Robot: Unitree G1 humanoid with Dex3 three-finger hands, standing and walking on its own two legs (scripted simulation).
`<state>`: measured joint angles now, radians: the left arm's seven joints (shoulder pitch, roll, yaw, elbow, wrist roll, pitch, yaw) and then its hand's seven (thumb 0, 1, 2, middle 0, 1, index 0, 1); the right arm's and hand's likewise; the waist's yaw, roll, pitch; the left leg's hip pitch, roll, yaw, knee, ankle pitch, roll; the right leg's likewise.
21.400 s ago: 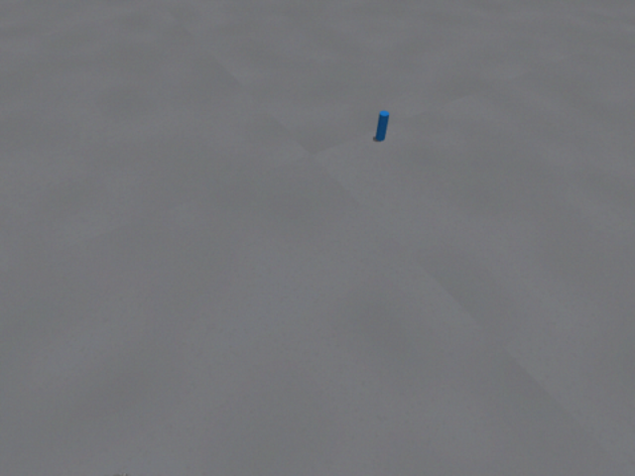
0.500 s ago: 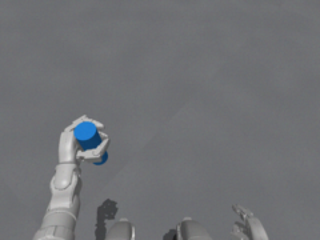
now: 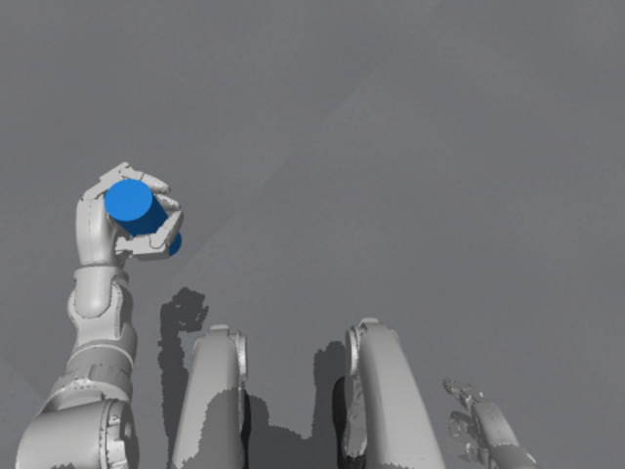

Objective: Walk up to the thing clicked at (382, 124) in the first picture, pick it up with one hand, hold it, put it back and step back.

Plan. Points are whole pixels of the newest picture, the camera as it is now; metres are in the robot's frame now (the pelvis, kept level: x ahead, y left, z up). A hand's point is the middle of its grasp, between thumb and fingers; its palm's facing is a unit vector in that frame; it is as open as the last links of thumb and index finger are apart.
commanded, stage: crouch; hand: left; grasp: from the side
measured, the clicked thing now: (149, 223) +0.41 +0.20 -0.05
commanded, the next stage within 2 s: lower in 1.12 s
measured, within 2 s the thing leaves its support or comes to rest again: neither
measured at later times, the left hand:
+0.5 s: hand (180, 248) +0.43 +0.20 -0.21, palm faces +0.08 -1.00 -0.02, open 6.7 cm
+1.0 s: hand (188, 255) +0.44 +0.20 -0.29, palm faces +0.07 -1.00 -0.02, open 6.7 cm
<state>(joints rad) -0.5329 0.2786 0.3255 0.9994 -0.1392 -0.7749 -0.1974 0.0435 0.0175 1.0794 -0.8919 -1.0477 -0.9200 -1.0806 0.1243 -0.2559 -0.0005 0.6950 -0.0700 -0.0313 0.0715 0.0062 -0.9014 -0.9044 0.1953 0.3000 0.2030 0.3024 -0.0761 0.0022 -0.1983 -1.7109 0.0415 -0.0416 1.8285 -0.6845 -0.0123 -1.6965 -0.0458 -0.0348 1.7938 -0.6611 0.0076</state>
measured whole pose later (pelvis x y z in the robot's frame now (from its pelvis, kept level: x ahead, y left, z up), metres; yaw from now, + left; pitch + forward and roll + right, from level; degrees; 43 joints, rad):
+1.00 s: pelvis -0.04 +0.01 -0.21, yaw -6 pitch +26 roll -9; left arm -0.72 0.55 0.49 1.20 -0.07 -0.83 -0.19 0.04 0.01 1.09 -0.89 -1.05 -0.92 -1.08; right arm 0.04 -0.33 0.17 0.70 -0.19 0.01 0.13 0.00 -0.91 -0.90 0.20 0.30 0.21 0.30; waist -0.21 -0.07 0.05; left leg -2.28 0.02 -0.18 2.51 -0.70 -0.01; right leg -2.21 -0.02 -0.10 2.39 -0.64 0.03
